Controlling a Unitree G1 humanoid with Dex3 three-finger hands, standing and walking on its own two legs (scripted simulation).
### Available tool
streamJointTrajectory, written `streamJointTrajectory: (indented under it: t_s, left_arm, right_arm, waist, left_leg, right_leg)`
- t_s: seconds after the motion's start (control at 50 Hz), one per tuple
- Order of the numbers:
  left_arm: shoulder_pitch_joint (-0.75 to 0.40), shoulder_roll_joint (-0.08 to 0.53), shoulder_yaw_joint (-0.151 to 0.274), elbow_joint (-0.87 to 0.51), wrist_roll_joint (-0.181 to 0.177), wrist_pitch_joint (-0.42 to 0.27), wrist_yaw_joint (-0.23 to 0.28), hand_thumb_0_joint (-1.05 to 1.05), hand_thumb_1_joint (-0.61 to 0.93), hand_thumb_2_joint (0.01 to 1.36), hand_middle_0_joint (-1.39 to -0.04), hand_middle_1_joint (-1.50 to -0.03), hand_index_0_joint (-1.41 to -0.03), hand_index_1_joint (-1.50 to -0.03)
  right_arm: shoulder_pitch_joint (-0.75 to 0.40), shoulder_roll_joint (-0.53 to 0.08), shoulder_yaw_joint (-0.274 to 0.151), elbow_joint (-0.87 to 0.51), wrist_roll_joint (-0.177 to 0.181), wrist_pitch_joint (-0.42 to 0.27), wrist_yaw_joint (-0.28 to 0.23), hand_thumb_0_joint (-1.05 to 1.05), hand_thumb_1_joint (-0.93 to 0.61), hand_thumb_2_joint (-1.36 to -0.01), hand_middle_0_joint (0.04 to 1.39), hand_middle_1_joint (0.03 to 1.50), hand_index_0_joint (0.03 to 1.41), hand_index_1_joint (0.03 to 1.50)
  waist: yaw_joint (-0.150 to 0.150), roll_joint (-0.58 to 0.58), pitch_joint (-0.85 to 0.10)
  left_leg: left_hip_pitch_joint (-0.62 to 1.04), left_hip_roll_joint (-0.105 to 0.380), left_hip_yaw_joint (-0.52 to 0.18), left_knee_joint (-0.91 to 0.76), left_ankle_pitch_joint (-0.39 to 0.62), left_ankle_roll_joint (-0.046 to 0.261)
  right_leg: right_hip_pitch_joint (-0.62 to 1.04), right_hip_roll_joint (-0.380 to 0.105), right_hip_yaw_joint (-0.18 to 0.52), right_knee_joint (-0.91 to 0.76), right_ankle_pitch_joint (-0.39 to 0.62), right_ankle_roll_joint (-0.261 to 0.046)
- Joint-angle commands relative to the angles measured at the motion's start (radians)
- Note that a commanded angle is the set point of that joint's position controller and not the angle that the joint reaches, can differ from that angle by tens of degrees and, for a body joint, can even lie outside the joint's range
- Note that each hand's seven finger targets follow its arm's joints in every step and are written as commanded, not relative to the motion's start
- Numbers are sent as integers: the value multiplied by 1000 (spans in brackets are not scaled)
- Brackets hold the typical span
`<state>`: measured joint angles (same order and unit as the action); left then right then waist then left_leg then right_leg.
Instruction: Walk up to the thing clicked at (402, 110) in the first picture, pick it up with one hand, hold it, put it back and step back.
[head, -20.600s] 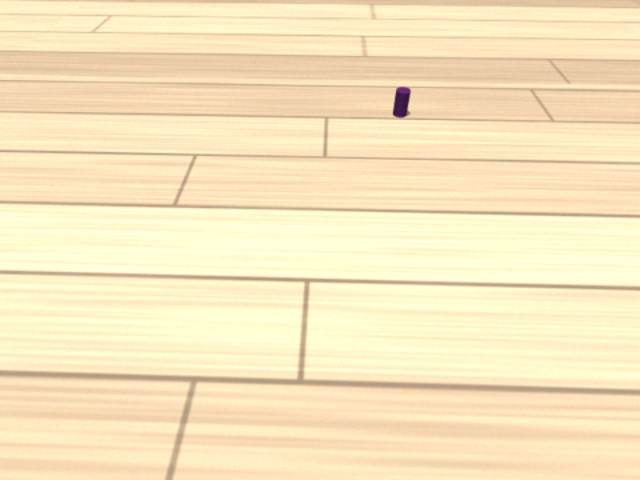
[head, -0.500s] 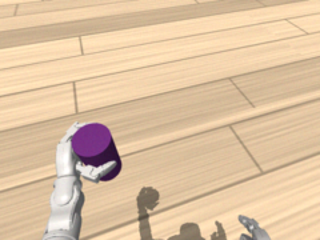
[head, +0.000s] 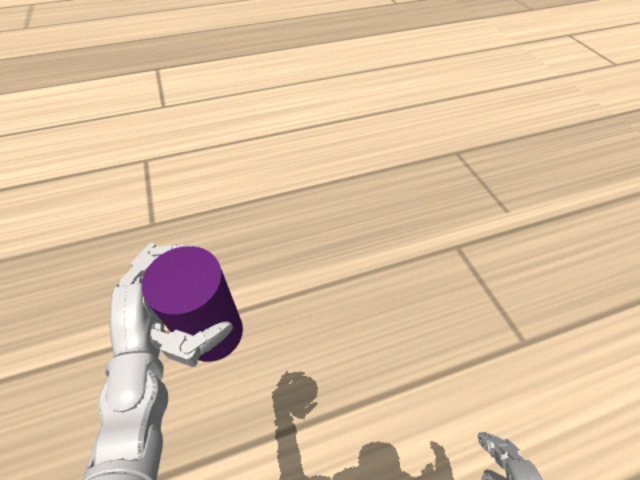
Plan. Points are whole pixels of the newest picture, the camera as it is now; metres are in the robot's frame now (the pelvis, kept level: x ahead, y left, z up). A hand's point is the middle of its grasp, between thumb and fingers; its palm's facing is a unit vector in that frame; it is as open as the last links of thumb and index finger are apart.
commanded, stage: hold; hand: left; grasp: from the side
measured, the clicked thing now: (199, 308) +0.34 +0.16 +0.03
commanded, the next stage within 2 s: crouch in 0.74 s
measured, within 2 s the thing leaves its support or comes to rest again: neither
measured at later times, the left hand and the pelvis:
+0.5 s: hand (186, 299) +0.34 +0.17 +0.06, palm faces +0.17 -0.99 -0.01, open 11.4 cm; pelvis +0.01 +0.00 +0.00, yaw +0 degrees
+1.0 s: hand (187, 305) +0.33 +0.17 +0.05, palm faces +0.18 -0.98 +0.00, open 11.4 cm; pelvis +0.00 +0.00 +0.00, yaw +0 degrees
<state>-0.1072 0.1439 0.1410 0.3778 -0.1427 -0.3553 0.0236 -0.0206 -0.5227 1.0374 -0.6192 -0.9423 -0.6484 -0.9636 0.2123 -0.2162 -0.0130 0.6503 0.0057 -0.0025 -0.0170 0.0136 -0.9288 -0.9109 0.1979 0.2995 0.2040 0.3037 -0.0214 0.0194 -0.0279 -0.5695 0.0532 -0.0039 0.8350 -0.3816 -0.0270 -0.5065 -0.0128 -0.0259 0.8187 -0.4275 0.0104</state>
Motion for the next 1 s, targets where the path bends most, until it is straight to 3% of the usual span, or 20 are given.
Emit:
streamJointTrajectory:
  t_s: [0.0,0.06,0.12,0.22,0.26,0.3,0.36,0.48,0.5,0.52,0.54,0.58,0.64,0.66,0.7,0.76,0.84,0.88,0.92,0.98]
  left_arm:
    - [-262,129,39,-246,-6,-70,7,0,58,1156,-1193,-1313,-1204,-1320]
    - [-228,109,31,-187,-6,-58,5,0,35,1170,-1204,-1325,-1214,-1333]
    - [-266,130,44,-242,-9,-67,2,0,15,1167,-1189,-1321,-1198,-1331]
    - [-244,107,17,-246,-7,-62,0,0,39,1164,-1184,-1313,-1195,-1321]
    - [-257,98,7,-248,-6,-64,2,0,39,1159,-1188,-1315,-1199,-1322]
    - [-277,132,37,-265,-3,-65,11,0,48,1144,-1179,-1297,-1189,-1306]
    - [-243,110,29,-230,-1,-63,14,0,38,1164,-1183,-1317,-1194,-1325]
    - [-231,115,26,-238,-1,-61,4,0,27,1163,-1184,-1321,-1196,-1328]
    - [-273,107,8,-248,0,-62,4,0,36,1165,-1181,-1317,-1192,-1325]
    - [-226,114,33,-218,-3,-59,6,0,33,1161,-1188,-1319,-1198,-1327]
    - [-250,89,-1,-219,-1,-60,1,0,27,1156,-1192,-1326,-1206,-1330]
    - [-244,125,40,-222,-1,-67,7,0,5,1155,-1176,-1317,-1188,-1324]
    - [-228,126,42,-253,1,-72,10,0,15,1159,-1185,-1320,-1197,-1328]
    - [-224,87,2,-232,-1,-70,6,0,21,1160,-1186,-1324,-1199,-1330]
    - [-229,128,46,-250,-6,-74,10,0,30,1149,-1170,-1307,-1184,-1311]
    - [-211,101,13,-234,-2,-71,6,0,11,1159,-1184,-1325,-1197,-1330]
    - [-243,121,24,-284,-5,-74,5,0,5,1142,-1159,-1277,-1169,-1283]
    - [-208,87,7,-220,-6,-63,5,0,24,1130,-1184,-1294,-1200,-1293]
    - [-213,104,38,-210,-8,-70,12,0,8,1120,-1177,-1280,-1191,-1281]
    - [-206,89,50,-150,-4,-87,26,0,-40,1129,-1187,-1300,-1204,-1301]
  right_arm:
    - [-41,-132,-49,-133,-2,-42,-8,0,-925,-910,199,300,199,300]
    - [-42,-126,-45,-126,-1,-39,-9,0,-926,-910,199,300,199,300]
    - [-43,-124,-46,-129,-1,-39,-10,0,-924,-910,199,300,199,300]
    - [-30,-131,-52,-127,-1,-42,-4,0,-920,-909,199,300,199,300]
    - [-35,-126,-48,-127,-2,-41,-4,0,-923,-909,199,300,199,300]
    - [-37,-124,-48,-128,-2,-43,-5,0,-924,-910,199,300,199,300]
    - [-40,-120,-44,-129,-2,-40,-6,0,-924,-909,199,300,199,300]
    - [-23,-125,-50,-124,-3,-36,-2,0,-922,-909,199,300,199,300]
    - [-26,-123,-48,-124,-3,-34,-3,0,-922,-909,199,300,199,300]
    - [-21,-124,-50,-123,-4,-33,-2,0,-925,-909,199,300,199,300]
    - [-29,-128,-51,-124,-4,-36,1,0,-924,-909,199,300,199,300]
    - [-28,-128,-53,-124,-3,-36,3,0,-927,-910,199,300,199,300]
    - [-38,-127,-51,-138,-1,-33,3,0,-927,-910,199,300,199,300]
    - [-39,-128,-51,-137,-1,-33,3,0,-927,-910,199,300,199,300]
    - [-30,-131,-55,-132,-3,-37,4,0,-924,-909,199,300,199,300]
    - [-29,-129,-52,-134,-3,-35,3,0,-928,-910,199,300,199,300]
    - [-29,-125,-49,-133,-3,-37,-3,0,-893,-907,199,300,200,300]
    - [-26,-127,-49,-126,-3,-35,-2,0,-895,-907,199,300,199,300]
    - [-32,-121,-49,-122,-3,-34,3,0,-891,-907,199,300,199,300]
    - [-38,-123,-53,-124,-9,-31,7,0,-888,-905,199,300,199,300]
  waist:
    - [1,-6,-298]
    - [-8,-36,-235]
    - [3,-14,-279]
    - [-1,-5,-295]
    - [-8,-14,-253]
    - [0,-3,-308]
    - [-3,-18,-243]
    - [1,-23,-302]
    - [-10,-5,-283]
    - [-3,-22,-299]
    - [-19,-20,-254]
    - [-1,0,-264]
    - [10,5,-276]
    - [-5,-5,-250]
    - [6,1,-305]
    - [-9,-9,-272]
    - [-2,-12,-314]
    - [-14,-30,-251]
    - [3,-15,-232]
    - [-5,-42,-198]
  left_leg:
    - [194,-33,11,-103,221,27]
    - [158,-33,10,-105,196,32]
    - [178,-37,15,-100,212,31]
    - [202,-30,9,-93,278,31]
    - [189,-28,5,-104,237,28]
    - [202,-31,8,-95,249,30]
    - [169,-32,10,-105,207,29]
    - [202,-28,8,-81,318,36]
    - [202,-30,11,-83,299,35]
    - [200,-30,8,-79,313,38]
    - [187,-26,5,-89,271,34]
    - [184,-27,3,-97,241,30]
    - [190,-28,6,-110,217,25]
    - [182,-26,0,-112,208,25]
    - [194,-25,-2,-97,254,27]
    - [186,-27,4,-87,273,31]
    - [202,-33,10,-85,261,34]
    - [185,-25,2,-91,259,34]
    - [151,-27,4,-89,234,30]
    - [98,-30,7,-77,165,33]
  right_leg:
    - [88,22,-12,-122,292,-9]
    - [67,21,-13,-129,275,-5]
    - [88,16,-7,-130,288,-5]
    - [77,25,-15,-113,337,-9]
    - [65,26,-20,-117,297,-10]
    - [84,22,-12,-120,313,-8]
    - [68,21,-14,-124,282,-7]
    - [97,23,-13,-109,385,-3]
    - [83,20,-11,-115,367,-4]
    - [96,21,-12,-112,382,-1]
    - [55,24,-15,-111,334,-6]
    - [67,22,-18,-111,297,-10]
    - [75,24,-20,-116,272,-14]
    - [63,26,-23,-113,262,-14]
    - [81,28,-23,-104,299,-13]
    - [68,25,-17,-105,330,-8]
    - [95,19,-10,-118,334,-3]
    - [61,24,-19,-109,321,-5]
    - [52,22,-21,-108,293,-9]
    - [9,18,-14,-101,241,-9]
